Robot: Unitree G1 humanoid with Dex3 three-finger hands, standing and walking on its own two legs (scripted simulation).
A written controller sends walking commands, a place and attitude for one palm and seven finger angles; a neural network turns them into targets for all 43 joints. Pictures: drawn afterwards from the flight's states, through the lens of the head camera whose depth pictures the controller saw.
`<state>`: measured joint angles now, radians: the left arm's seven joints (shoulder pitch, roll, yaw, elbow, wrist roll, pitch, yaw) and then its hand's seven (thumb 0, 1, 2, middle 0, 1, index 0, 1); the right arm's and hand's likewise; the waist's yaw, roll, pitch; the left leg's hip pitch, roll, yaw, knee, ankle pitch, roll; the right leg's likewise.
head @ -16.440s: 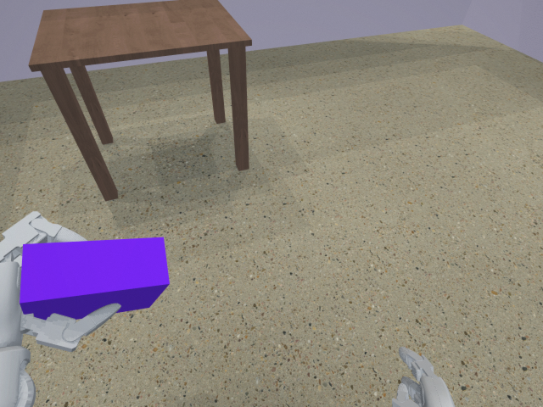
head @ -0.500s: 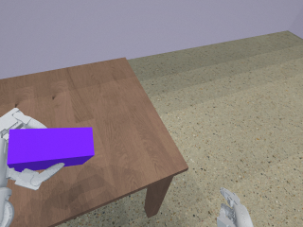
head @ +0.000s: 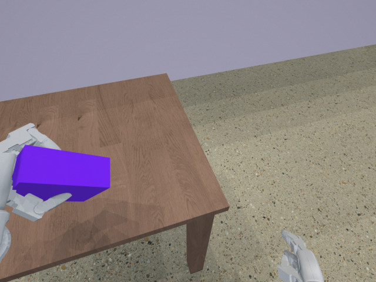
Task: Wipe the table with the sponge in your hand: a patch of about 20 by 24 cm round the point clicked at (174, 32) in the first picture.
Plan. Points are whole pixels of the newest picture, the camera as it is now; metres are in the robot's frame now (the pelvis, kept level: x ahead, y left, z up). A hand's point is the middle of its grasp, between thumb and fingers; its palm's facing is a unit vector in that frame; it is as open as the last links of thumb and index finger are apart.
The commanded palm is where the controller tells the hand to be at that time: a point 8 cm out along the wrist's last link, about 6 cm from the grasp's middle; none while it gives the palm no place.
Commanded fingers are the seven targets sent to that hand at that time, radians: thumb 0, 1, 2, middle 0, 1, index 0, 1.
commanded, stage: turn the palm down, sponge in hand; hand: left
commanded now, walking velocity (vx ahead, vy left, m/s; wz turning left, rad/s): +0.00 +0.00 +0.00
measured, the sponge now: (73, 178) +0.24 +0.24 +0.13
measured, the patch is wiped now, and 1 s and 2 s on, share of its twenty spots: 0.00 0.00 0.00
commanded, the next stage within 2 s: move the sponge above the wiping area in 1.76 s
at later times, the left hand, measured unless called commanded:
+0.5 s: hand (46, 171) +0.24 +0.28 +0.15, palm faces +0.23 -0.43 -0.87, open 9.8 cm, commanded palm +0.21 +0.29 +0.20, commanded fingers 0.00 0.10 1.30 -1.20 -1.60 -1.20 -1.60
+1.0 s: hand (36, 170) +0.24 +0.30 +0.15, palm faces +0.14 -0.24 -0.96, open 9.8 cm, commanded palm +0.21 +0.31 +0.21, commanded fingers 0.00 0.10 1.30 -1.20 -1.60 -1.20 -1.60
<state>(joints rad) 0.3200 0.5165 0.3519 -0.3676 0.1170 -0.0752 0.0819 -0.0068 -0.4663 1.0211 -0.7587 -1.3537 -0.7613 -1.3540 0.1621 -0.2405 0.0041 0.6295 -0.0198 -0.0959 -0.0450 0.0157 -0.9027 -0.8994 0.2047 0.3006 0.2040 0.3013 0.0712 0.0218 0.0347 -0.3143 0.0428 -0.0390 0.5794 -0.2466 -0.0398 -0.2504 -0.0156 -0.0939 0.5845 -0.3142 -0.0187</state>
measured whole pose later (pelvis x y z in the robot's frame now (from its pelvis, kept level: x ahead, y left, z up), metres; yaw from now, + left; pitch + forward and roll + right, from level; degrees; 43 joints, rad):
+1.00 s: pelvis +0.02 +0.03 +0.01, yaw -2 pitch -1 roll +0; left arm 0.28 0.59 0.10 -0.45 0.63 0.37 -0.01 0.00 -0.47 1.02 -0.76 -1.35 -0.76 -1.35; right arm 0.06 -0.25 0.05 0.57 0.03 0.03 -0.09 0.02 -0.90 -0.90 0.20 0.30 0.20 0.30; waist 0.12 0.09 0.00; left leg -0.24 0.01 0.01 0.48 -0.23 0.00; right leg -0.19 -0.05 -0.05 0.48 -0.28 0.02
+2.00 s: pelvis +0.02 +0.01 +0.01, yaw -2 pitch -2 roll +1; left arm 0.18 0.55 -0.01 -0.33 0.84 0.46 -0.04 0.00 -0.46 1.03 -0.76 -1.35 -0.76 -1.35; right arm 0.01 -0.28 0.03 0.63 0.04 0.03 -0.06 0.02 -0.90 -0.90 0.20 0.30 0.20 0.30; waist 0.12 0.12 0.01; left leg -0.17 0.03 0.01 0.42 -0.21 -0.03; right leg -0.14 -0.03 -0.05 0.46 -0.28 -0.01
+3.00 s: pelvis +0.03 +0.02 +0.01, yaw -2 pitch -2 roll +0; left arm 0.25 0.51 0.00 -0.25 0.86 0.36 0.02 0.00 -0.46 1.03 -0.76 -1.35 -0.76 -1.35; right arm 0.04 -0.27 0.02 0.65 0.03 0.02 -0.06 0.02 -0.90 -0.90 0.20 0.30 0.20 0.30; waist 0.12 0.10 0.01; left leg -0.17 0.02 0.01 0.42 -0.22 -0.01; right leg -0.12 -0.03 -0.05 0.43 -0.27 0.00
